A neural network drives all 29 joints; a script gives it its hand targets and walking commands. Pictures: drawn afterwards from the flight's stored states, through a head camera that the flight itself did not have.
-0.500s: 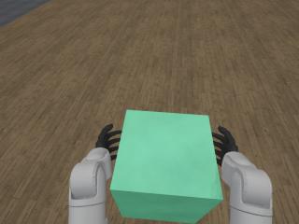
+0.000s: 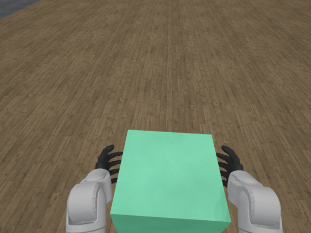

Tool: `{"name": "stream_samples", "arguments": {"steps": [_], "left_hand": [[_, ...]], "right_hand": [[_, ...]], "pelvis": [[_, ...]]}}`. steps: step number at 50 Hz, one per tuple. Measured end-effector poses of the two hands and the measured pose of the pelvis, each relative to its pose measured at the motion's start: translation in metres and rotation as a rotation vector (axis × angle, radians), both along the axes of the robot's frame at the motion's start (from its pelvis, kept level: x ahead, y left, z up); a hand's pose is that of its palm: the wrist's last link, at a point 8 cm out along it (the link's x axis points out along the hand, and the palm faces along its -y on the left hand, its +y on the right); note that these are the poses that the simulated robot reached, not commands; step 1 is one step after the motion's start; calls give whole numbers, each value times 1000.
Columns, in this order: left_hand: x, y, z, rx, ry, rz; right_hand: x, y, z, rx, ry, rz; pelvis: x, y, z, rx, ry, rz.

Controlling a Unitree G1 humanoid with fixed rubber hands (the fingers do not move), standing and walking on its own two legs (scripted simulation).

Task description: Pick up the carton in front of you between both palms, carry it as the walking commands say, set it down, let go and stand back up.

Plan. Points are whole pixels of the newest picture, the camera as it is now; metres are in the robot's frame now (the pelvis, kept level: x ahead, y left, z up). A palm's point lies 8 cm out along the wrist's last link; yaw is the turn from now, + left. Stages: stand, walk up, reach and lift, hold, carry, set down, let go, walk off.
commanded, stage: carry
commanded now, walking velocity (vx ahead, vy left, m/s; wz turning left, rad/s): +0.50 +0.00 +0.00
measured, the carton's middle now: (165, 193) +0.24 +0.00 +0.00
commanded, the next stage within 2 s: none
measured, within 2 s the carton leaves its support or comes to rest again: neither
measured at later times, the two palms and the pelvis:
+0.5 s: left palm (128, 93) +0.55 +0.12 +0.09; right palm (213, 91) +0.58 -0.18 +0.09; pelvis +0.32 -0.05 +0.00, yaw +4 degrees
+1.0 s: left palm (126, 54) +0.90 +0.17 +0.07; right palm (188, 54) +0.89 -0.13 +0.07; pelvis +0.65 +0.02 +0.00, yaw +0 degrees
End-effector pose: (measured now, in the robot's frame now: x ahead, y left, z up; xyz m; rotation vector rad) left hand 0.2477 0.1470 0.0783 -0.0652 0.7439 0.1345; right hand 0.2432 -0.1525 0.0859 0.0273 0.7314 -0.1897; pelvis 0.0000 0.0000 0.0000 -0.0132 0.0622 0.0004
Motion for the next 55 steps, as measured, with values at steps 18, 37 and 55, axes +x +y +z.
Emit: {"name": "stream_samples", "arguments": {"steps": [18, 37, 55], "left_hand": [[224, -22, 26, 52, -162, 61], [455, -21, 40, 54, -123, 83], [706, 24, 0, 7, -7, -7]], "right_hand": [[243, -22, 14, 50, -162, 63], [480, -20, 26, 53, -123, 83], [705, 24, 1, -2, -5, -3]], "pelvis": [[242, -33, -15, 16, -11, 47], [472, -36, 9, 31, 9, 56], [711, 25, 13, -18, 17, 8]]}}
